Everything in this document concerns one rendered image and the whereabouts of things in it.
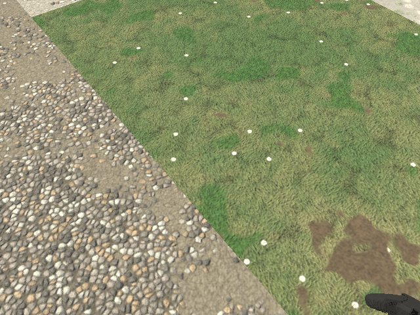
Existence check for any robot right hand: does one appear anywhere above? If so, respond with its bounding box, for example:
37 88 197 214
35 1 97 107
365 293 420 315

